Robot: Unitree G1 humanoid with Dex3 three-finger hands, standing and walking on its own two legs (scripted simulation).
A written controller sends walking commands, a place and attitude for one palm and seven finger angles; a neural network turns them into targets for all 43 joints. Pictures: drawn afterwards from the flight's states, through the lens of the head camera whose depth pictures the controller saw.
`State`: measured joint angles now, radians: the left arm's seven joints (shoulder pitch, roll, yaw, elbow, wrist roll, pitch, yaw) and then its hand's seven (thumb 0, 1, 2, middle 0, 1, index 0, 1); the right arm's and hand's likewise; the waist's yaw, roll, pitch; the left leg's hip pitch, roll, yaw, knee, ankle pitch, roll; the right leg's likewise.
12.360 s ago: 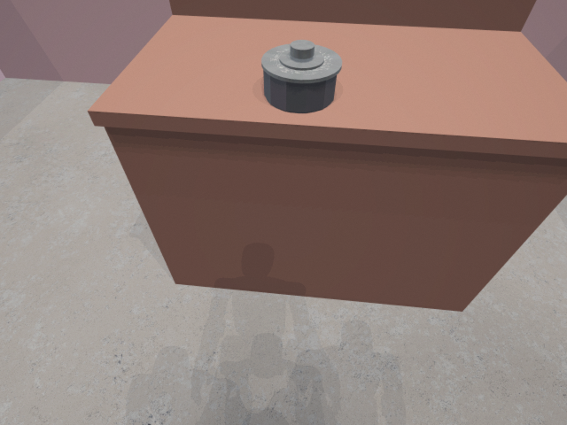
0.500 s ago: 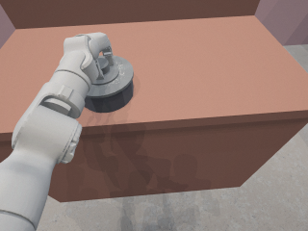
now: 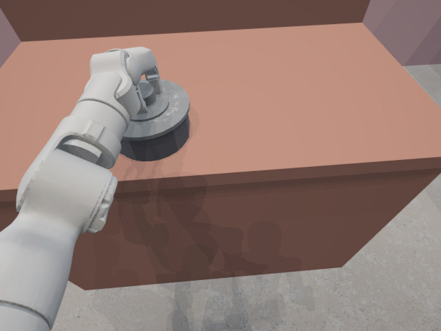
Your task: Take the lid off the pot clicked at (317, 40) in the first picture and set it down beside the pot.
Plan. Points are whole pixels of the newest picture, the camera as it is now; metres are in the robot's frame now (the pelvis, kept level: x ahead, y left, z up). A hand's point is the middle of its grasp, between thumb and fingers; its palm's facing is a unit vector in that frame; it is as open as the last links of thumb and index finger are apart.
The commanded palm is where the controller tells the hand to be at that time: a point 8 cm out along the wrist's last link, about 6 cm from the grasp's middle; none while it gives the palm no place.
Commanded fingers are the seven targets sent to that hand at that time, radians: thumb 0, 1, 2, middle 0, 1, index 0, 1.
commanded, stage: lift the lid straight up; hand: left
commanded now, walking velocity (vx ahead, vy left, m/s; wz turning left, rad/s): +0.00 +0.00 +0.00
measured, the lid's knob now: (141, 95) +0.52 +0.13 +0.16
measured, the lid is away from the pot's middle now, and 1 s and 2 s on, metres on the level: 0.01 0.01 0.02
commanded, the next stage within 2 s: move the lid sideways beside the pot in 1.98 s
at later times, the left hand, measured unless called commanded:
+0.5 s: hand (128, 84) +0.49 +0.13 +0.21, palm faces -0.37 -0.11 -0.92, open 8.2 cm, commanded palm +0.49 +0.14 +0.27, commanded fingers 0.00 0.66 0.97 -0.74 -1.10 -0.72 -1.07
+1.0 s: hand (123, 58) +0.50 +0.13 +0.25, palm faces -0.31 -0.12 -0.94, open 8.2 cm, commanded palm +0.49 +0.13 +0.31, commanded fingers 0.00 0.66 0.97 -0.74 -1.10 -0.72 -1.07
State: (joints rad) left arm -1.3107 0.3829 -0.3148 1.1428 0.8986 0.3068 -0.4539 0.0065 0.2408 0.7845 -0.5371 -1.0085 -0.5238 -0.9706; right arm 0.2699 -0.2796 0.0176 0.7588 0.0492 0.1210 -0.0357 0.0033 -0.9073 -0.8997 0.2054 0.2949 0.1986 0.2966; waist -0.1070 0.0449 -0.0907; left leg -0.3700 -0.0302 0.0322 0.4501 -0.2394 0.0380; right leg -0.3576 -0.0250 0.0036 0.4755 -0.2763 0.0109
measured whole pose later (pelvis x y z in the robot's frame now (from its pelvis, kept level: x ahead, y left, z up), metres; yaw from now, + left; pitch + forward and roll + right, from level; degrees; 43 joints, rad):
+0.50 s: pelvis +0.00 +0.00 +0.00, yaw +0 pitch +9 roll +1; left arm -1.37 0.41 -0.28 1.18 0.91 0.30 -0.49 -0.01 0.24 0.78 -0.55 -1.00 -0.53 -0.96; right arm 0.26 -0.27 0.02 0.76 0.05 0.08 -0.05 0.00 -0.91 -0.90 0.21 0.30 0.20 0.30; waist -0.11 0.05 -0.09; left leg -0.35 -0.03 0.03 0.43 -0.23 0.04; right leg -0.34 -0.03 0.00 0.46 -0.27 0.01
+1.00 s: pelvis +0.00 +0.00 +0.00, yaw +0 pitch +9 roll +1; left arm -1.49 0.43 -0.29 1.21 0.93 0.34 -0.51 -0.01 0.24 0.78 -0.56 -1.00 -0.53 -0.96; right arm 0.29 -0.28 0.02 0.77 0.05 0.05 -0.04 0.00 -0.91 -0.90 0.21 0.29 0.20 0.30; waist -0.12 0.05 -0.10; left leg -0.36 -0.04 0.03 0.42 -0.22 0.04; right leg -0.36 -0.03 0.01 0.45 -0.26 0.02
